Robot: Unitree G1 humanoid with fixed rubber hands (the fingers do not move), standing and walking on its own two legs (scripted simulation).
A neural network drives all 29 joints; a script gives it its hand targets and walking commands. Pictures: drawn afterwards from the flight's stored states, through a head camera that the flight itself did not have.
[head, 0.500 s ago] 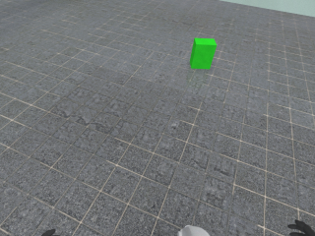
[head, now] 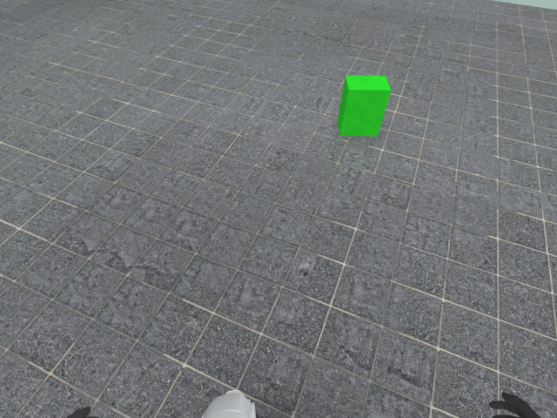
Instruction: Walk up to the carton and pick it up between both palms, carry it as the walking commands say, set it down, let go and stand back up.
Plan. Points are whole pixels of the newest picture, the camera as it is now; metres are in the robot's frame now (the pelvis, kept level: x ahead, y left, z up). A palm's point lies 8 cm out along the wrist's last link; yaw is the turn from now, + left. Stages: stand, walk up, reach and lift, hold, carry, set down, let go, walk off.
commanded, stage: walk up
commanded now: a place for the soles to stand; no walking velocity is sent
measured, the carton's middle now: (361, 106) +1.74 -0.34 -0.60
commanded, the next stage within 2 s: none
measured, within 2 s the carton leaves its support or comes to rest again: neither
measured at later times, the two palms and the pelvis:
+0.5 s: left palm (160, 251) +0.39 +0.28 -0.07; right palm (536, 308) +0.33 -0.40 -0.08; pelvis +0.27 -0.07 +0.00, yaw -2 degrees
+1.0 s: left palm (236, 171) +0.63 +0.17 -0.08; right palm (536, 204) +0.57 -0.50 -0.08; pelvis +0.51 -0.16 +0.00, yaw -2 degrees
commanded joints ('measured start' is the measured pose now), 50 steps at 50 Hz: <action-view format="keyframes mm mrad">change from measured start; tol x32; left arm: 1 -175 219 31 -107 3 -28 11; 50 -122 254 66 -98 8 -22 25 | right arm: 1 196 -391 -130 -43 16 -15 -57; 50 104 -198 -57 -17 16 -7 -29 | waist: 1 -192 96 -87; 10 -19 226 -5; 16 94 -315 -93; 24 -100 -169 -54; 27 -233 406 -138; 30 -171 10 -75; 37 -3 185 -55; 40 103 -350 -179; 50 -62 -150 -24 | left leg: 1 582 392 -666 -418 -587 225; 12 -5 173 -11 -238 -406 121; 17 -391 8 -151 641 -275 30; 25 391 -77 21 -53 0 -18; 27 706 286 -682 -343 -304 128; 35 283 237 -185 -215 223 200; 41 -359 -41 -187 668 -289 27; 50 82 -17 -51 74 -86 -8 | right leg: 1 -683 -54 178 578 55 -8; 12 -32 -25 -40 7 277 18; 15 289 -233 455 -302 -336 -145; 16 278 -399 782 -465 -430 -268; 24 -196 -273 218 -215 186 -191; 27 -784 27 26 497 -61 -2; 38 59 24 -10 -53 232 6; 40 293 -350 727 -406 -226 -200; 50 -153 -249 251 -273 121 -201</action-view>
